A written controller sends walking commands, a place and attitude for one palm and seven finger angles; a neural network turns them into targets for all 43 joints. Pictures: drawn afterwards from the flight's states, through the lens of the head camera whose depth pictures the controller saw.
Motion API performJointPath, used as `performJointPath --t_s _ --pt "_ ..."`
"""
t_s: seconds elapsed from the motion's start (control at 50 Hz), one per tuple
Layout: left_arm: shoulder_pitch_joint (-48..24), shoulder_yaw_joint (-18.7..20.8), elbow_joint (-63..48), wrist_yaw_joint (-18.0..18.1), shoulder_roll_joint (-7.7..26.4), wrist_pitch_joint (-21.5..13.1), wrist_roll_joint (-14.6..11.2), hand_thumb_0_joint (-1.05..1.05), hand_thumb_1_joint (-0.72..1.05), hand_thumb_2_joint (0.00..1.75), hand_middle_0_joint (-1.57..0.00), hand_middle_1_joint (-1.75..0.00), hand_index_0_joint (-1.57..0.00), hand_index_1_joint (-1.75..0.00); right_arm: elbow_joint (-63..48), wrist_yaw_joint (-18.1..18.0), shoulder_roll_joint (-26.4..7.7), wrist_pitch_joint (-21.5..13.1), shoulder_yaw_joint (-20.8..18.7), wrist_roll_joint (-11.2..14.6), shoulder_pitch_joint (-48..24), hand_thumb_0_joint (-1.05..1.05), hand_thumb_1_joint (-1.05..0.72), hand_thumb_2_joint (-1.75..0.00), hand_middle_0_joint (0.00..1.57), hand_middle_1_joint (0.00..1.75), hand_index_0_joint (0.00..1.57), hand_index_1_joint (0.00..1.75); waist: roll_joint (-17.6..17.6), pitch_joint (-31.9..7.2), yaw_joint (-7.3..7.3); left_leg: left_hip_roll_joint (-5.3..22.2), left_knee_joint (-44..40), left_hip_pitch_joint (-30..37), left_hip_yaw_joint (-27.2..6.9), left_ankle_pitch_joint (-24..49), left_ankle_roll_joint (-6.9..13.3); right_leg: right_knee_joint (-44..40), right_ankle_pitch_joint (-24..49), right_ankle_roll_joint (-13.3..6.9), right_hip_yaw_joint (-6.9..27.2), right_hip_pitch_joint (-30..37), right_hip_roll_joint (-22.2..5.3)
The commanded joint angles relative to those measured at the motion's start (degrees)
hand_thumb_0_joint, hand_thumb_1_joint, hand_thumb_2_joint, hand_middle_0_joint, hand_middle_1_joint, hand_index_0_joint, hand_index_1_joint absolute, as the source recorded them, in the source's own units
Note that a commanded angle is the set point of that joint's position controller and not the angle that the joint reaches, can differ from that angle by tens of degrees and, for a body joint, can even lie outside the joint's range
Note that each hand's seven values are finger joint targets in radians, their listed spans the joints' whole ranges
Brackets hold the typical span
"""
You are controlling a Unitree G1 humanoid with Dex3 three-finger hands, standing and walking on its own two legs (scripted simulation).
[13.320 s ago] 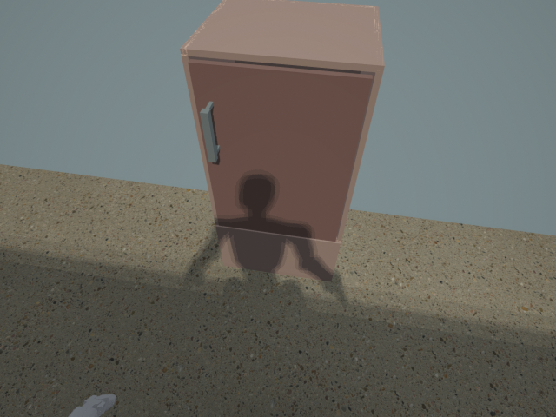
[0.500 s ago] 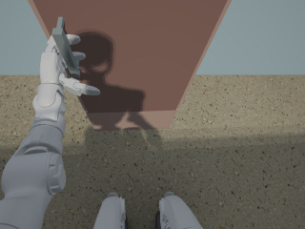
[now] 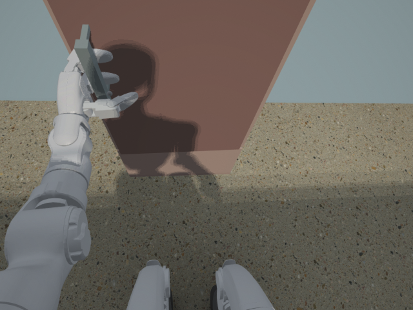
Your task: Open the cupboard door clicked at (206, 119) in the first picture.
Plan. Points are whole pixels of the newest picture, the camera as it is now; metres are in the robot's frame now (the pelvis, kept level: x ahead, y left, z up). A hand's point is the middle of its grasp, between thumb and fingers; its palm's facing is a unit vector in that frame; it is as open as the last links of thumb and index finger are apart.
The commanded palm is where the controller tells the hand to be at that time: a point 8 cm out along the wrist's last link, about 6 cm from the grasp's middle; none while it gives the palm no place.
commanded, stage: close the thumb around the handle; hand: left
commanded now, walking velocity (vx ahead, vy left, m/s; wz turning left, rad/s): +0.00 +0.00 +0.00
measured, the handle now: (96, 69) +0.56 +0.18 +0.06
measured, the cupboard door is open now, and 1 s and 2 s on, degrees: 2 21 40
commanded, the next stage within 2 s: pull the door open along its arc in 0.32 s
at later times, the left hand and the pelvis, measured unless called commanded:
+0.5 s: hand (109, 92) +0.51 +0.15 +0.06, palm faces +0.01 -1.00 -0.03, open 5.6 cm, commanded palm +0.48 +0.19 +0.06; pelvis +0.00 -0.01 +0.00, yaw +0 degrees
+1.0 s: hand (126, 149) +0.39 +0.12 +0.06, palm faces +0.19 -0.97 +0.14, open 5.9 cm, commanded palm +0.34 +0.16 +0.06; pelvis +0.02 +0.00 +0.02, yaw +0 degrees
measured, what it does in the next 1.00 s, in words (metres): stands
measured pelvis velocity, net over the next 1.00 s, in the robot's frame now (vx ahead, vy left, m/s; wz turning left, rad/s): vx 0.02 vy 0.00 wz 0.00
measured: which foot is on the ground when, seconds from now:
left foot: down 0.00-1.00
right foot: down 0.00-1.00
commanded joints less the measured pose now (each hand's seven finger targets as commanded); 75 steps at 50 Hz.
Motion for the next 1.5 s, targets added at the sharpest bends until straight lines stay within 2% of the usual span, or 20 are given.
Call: performJointPath --t_s 0.0,0.1,0.4,0.46,0.5,0.56,0.62,0.66,0.76,0.82,0.84,0.86,0.9,0.96,1.04,1.08,1.18,1.32,1.42,1.48 --pt "-28.3 -2.4 -14.1 -1.6 5.5 -4.6 0.2 0.00 0.62 0.78 -0.38 -1.32 -0.38 -1.32 -2.4 -0.4 -10.5 -0.6 -3.6 -0.1 9.5 0.00 -0.90 -0.90 0.20 0.30 0.20 0.30 9.0 -30.8 -2.98 0.2 -7.2 33.3 -4.2 23.9 -0.6 -8.0 17.8 -1.1 1.0 3.0 1.3" --pt "-28.1 -1.9 -13.4 -1.6 6.4 -4.1 0.1 0.00 0.90 0.90 -0.40 -1.35 -0.40 -1.35 -2.3 -0.6 -10.7 -0.6 -3.6 0.2 9.5 0.00 -0.90 -0.90 0.20 0.30 0.20 0.30 6.1 -28.9 -3.33 0.1 -7.5 30.6 -4.0 21.0 -0.2 -8.7 16.8 -0.9 1.3 4.1 1.4" --pt "-30.9 -2.4 -11.2 -1.9 7.1 -3.3 0.6 0.00 0.90 0.90 -0.40 -1.35 -0.40 -1.35 -1.6 -0.8 -10.9 -1.1 -3.4 0.1 10.1 0.00 -0.90 -0.90 0.20 0.30 0.20 0.30 7.8 -27.7 -4.20 -0.1 -6.8 29.0 -4.0 19.2 0.0 -8.6 15.3 -1.0 1.6 2.2 1.2" --pt "-20.9 5.1 -9.9 -2.9 15.9 -2.7 0.4 0.00 0.90 0.90 -0.40 -1.35 -0.40 -1.35 -3.0 -1.1 -11.7 -0.6 -3.0 0.4 10.0 0.00 -0.90 -0.90 0.20 0.30 0.20 0.30 6.4 -29.7 -0.21 -0.4 -7.3 26.3 -2.7 20.6 0.2 -8.0 17.8 -1.2 2.1 8.1 1.3" --pt "-18.6 2.4 -12.0 -4.3 11.8 -2.2 -0.4 0.00 0.90 0.90 -0.40 -1.35 -0.40 -1.35 -4.3 -0.9 -10.6 -0.2 -2.9 0.9 9.0 0.00 -0.90 -0.90 0.20 0.30 0.20 0.30 5.3 -30.0 -0.06 -0.7 -7.5 25.9 -1.9 21.4 0.4 -8.4 20.1 -0.8 2.4 10.5 1.2" --pt "-13.1 3.6 -15.1 -5.4 11.8 -1.8 -2.1 0.00 0.90 0.90 -0.40 -1.35 -0.40 -1.35 -5.7 -0.8 -10.3 0.0 -3.1 1.3 8.5 0.00 -0.90 -0.90 0.20 0.30 0.20 0.30 5.3 -30.5 1.55 -0.8 -8.2 26.2 -1.1 23.4 0.4 -8.6 23.6 -0.9 2.5 14.1 1.3" --pt "-6.8 3.1 -19.9 -5.7 9.9 -1.5 -3.5 0.00 0.90 0.90 -0.40 -1.35 -0.40 -1.35 -7.1 -0.6 -9.9 0.2 -3.4 1.9 7.5 0.00 -0.90 -0.90 0.20 0.30 0.20 0.30 2.6 -30.3 2.70 -0.9 -9.2 25.6 -0.3 23.8 0.3 -9.3 25.5 -0.5 2.5 17.1 1.3" --pt "-0.8 2.4 -22.2 -5.6 7.4 -1.3 -4.4 0.00 0.90 0.90 -0.40 -1.35 -0.40 -1.35 -8.0 -0.5 -9.5 -0.1 -3.6 2.2 6.9 0.00 -0.90 -0.90 0.20 0.30 0.20 0.30 0.4 -29.1 3.47 -1.1 -9.9 24.6 0.2 23.7 0.5 -9.8 26.7 -0.5 2.6 19.2 1.3" --pt "15.0 -1.9 -34.9 -4.4 0.8 -1.3 -6.2 0.00 0.90 0.90 -0.40 -1.35 -0.40 -1.35 -10.5 0.4 -8.7 -0.9 -4.2 2.9 4.2 0.00 -0.90 -0.90 0.20 0.30 0.20 0.30 0.9 -27.3 5.86 -1.0 -11.9 27.7 1.0 26.8 0.1 -10.5 29.8 -0.6 2.1 21.0 1.0" --pt "20.1 -5.3 -40.1 -3.3 -2.9 -1.2 -6.3 0.00 0.90 0.90 -0.40 -1.35 -0.40 -1.35 -11.1 0.5 -8.2 -1.1 -4.4 2.9 2.7 0.00 -0.90 -0.90 0.20 0.30 0.20 0.30 -1.5 -23.7 5.34 -0.9 -12.4 27.2 1.2 25.4 0.2 -11.1 29.6 -0.2 2.0 20.8 0.8" --pt "20.4 1.7 -42.8 5.0 -5.5 -1.0 -10.3 0.00 0.90 0.90 -0.40 -1.35 -0.40 -1.35 -11.2 0.3 -6.5 -1.9 -4.2 2.3 0.8 0.00 -0.90 -0.90 0.20 0.30 0.20 0.30 -2.6 -22.6 9.59 -1.0 -13.3 25.6 1.7 24.8 -0.4 -11.5 28.0 -0.1 1.2 21.8 0.8" --pt "23.6 -3.0 -44.0 9.4 -8.9 -0.8 -8.0 0.00 0.90 0.90 -0.40 -1.35 -0.40 -1.35 -11.5 0.5 -6.4 -2.7 -4.1 1.9 0.4 0.00 -0.90 -0.90 0.20 0.30 0.20 0.30 -2.0 -21.5 8.15 -0.9 -13.3 26.3 1.4 24.3 -0.8 -11.2 26.7 -0.1 0.8 20.5 1.0" --pt "25.4 -6.5 -45.6 14.6 -13.6 -0.6 -6.2 0.00 0.90 0.90 -0.40 -1.35 -0.40 -1.35 -11.1 1.1 -6.0 -3.2 -3.9 1.3 -0.8 0.00 -0.90 -0.90 0.20 0.30 0.20 0.30 -1.9 -19.3 7.31 -0.7 -13.2 26.4 0.9 23.2 -1.3 -10.8 24.4 -0.2 0.2 18.0 0.5" --pt "27.1 -10.1 -50.8 23.0 -17.6 -1.5 -1.5 0.00 0.90 0.90 -0.40 -1.35 -0.40 -1.35 -11.4 1.6 -5.4 -3.5 -4.2 -0.2 -2.0 0.00 -0.90 -0.90 0.20 0.30 0.20 0.30 -1.1 -21.0 7.64 -0.6 -12.4 27.5 0.4 24.1 -1.5 -9.3 23.8 -0.5 0.1 17.4 0.3" --pt "30.9 -18.9 -54.2 33.5 -26.1 -0.9 7.0 0.00 0.90 0.90 -0.40 -1.35 -0.40 -1.35 -11.8 2.9 -4.1 -3.7 -4.1 -1.7 -5.3 0.00 -0.90 -0.90 0.20 0.30 0.20 0.30 0.6 -21.8 8.01 -0.8 -12.5 28.5 -0.2 22.9 -1.8 -8.4 21.4 -1.0 -0.3 16.1 -0.2" --pt "33.3 -22.3 -53.6 37.6 -29.1 0.8 11.2 0.00 0.90 0.90 -0.40 -1.35 -0.40 -1.35 -12.0 3.1 -3.7 -3.8 -4.3 -2.3 -6.7 0.00 -0.90 -0.90 0.20 0.30 0.20 0.30 -2.6 -22.1 7.49 -0.9 -12.2 27.4 -0.4 21.0 -1.5 -8.7 20.4 -1.0 -0.5 16.4 -0.2" --pt "33.8 -29.3 -57.6 38.9 -33.6 2.6 13.6 0.00 0.90 0.90 -0.40 -1.35 -0.40 -1.35 -12.6 1.5 -2.7 -4.8 -4.0 -2.4 -9.6 0.00 -0.90 -0.90 0.20 0.30 0.20 0.30 -5.6 -20.3 6.09 -1.3 -13.3 27.2 0.0 14.2 -0.7 -12.4 16.5 -1.1 0.7 18.7 -0.8" --pt "43.3 -35.4 -61.4 38.3 -37.9 3.3 13.0 0.00 0.90 0.90 -0.40 -1.35 -0.40 -1.35 -13.2 0.5 -0.9 -7.8 -2.4 -2.0 -13.1 0.00 -0.90 -0.90 0.20 0.30 0.20 0.30 -5.4 -16.0 7.02 -2.0 -14.1 25.8 0.0 10.0 -0.5 -15.1 12.0 -1.3 1.4 19.7 -1.5" --pt "54.2 -34.5 -64.6 37.7 -36.7 4.6 11.7 0.00 0.90 0.90 -0.40 -1.35 -0.40 -1.35 -14.6 0.4 -0.2 -9.1 -1.6 -1.8 -14.5 0.00 -0.90 -0.90 0.20 0.30 0.20 0.30 -5.5 -14.7 8.84 -2.7 -14.2 24.8 0.5 9.0 -0.6 -16.7 11.1 -1.1 2.5 21.6 -2.0" --pt "48.7 -32.4 -65.0 38.6 -34.6 5.0 11.4 0.00 0.90 0.90 -0.40 -1.35 -0.40 -1.35 -13.5 -0.2 -0.2 -9.4 -1.4 -1.9 -14.6 0.00 -0.90 -0.90 0.20 0.30 0.20 0.30 -5.8 -12.6 7.93 -2.9 -12.8 23.0 0.1 7.8 -0.8 -17.6 9.8 -0.6 4.5 20.2 -2.8"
